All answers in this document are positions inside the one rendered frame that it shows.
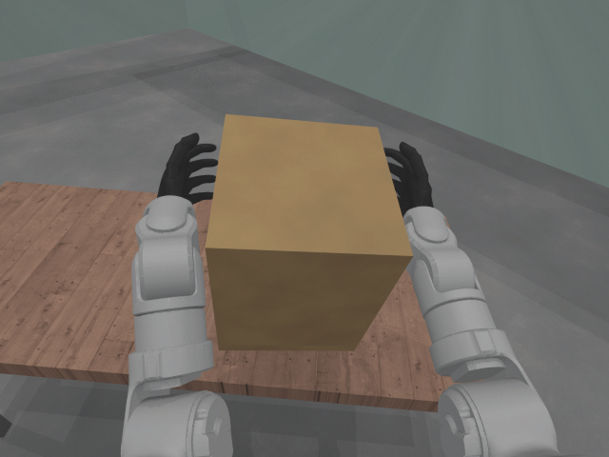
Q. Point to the table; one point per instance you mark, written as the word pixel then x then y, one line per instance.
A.
pixel 66 311

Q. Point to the left robot hand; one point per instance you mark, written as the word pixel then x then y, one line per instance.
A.
pixel 175 179

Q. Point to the right robot hand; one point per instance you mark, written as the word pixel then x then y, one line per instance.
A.
pixel 414 188

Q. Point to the robot left forearm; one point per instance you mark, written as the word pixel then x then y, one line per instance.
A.
pixel 168 300

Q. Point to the carton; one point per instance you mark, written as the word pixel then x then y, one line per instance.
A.
pixel 306 237

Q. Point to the robot right upper arm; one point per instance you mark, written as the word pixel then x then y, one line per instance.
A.
pixel 495 418

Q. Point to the robot left upper arm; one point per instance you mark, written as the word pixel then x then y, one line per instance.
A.
pixel 191 424

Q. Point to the robot right forearm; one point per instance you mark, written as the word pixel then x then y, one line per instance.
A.
pixel 466 345

